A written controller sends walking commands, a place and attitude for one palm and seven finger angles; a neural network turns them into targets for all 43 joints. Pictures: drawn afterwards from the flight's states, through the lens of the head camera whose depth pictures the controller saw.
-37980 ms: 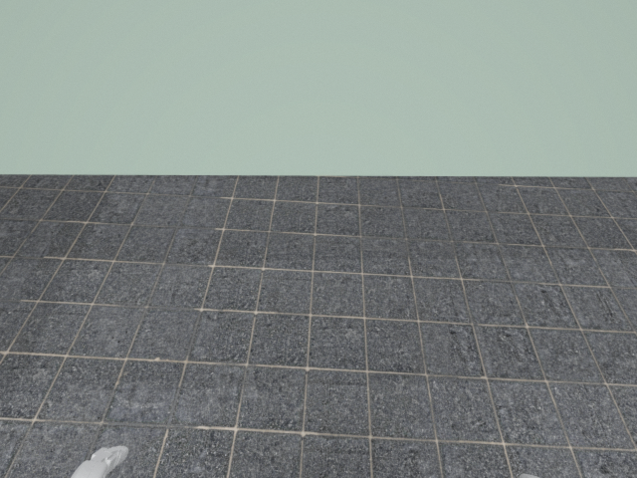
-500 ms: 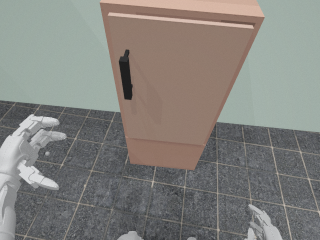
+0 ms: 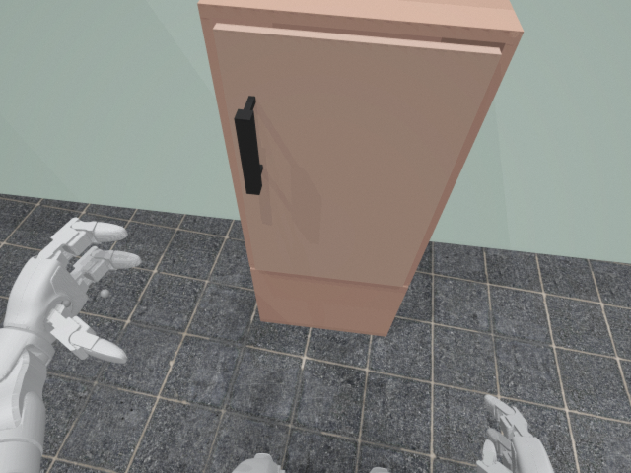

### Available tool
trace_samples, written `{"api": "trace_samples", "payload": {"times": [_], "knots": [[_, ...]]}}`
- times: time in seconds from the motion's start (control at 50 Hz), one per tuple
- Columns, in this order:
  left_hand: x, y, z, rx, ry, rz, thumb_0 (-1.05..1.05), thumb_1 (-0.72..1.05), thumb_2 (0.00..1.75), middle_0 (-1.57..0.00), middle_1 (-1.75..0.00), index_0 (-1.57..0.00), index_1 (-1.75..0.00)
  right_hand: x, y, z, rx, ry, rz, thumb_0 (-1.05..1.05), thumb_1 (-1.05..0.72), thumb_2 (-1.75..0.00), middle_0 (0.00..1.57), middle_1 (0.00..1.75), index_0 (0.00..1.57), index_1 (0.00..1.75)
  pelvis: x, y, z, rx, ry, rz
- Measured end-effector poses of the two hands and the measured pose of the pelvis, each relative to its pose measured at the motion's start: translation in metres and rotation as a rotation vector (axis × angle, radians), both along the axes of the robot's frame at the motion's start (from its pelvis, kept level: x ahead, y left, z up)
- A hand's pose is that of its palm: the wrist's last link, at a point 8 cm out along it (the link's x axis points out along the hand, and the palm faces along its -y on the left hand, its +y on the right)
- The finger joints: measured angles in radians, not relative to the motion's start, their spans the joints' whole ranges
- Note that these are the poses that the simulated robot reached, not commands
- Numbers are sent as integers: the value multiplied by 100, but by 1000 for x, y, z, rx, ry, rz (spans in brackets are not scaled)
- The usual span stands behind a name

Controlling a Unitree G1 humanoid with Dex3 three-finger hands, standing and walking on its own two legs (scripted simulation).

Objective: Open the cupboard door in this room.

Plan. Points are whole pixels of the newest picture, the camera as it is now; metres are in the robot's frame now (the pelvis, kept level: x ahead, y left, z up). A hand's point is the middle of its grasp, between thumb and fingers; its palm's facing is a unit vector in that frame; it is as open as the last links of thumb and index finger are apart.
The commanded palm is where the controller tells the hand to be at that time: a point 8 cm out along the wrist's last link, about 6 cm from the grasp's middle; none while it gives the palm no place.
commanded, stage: move the hooked fingers beside the handle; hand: left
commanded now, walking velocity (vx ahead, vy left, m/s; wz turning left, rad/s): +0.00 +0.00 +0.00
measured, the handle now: (252, 147) +0.58 +0.14 +0.06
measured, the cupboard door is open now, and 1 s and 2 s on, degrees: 0 0 0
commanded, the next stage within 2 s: none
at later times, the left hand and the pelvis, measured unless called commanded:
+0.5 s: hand (140, 239) +0.38 +0.25 +0.07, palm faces -0.07 -1.00 -0.01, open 14.0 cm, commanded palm +0.36 +0.30 +0.07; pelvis +0.00 +0.00 +0.00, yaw -1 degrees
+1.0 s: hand (173, 196) +0.46 +0.23 +0.07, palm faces -0.07 -1.00 -0.01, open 14.0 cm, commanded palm +0.44 +0.28 +0.07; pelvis +0.00 +0.01 -0.01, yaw -2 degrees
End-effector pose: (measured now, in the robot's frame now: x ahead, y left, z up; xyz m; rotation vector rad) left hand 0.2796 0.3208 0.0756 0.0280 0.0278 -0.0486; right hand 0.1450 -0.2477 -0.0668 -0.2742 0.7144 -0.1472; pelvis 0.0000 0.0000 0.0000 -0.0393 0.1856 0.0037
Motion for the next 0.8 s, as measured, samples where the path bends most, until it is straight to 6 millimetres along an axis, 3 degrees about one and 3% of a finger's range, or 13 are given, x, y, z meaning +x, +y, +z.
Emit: {"api": "trace_samples", "payload": {"times": [0.36,0.8], "knots": [[62,-7,1,-14,-3,-13,-1,-50,30,-30,-120,-30,-120,-44,-13,-13,-16,147,-96,1,-90,-90,20,30,20,30,0,1,-2,4,32,-21],[131,-31,-7,-19,3,-16,-1,-50,30,-30,-120,-30,-120,-78,-5,-26,-9,308,-162,1,-90,-90,20,30,20,30,2,10,-6,0,84,-32]]}}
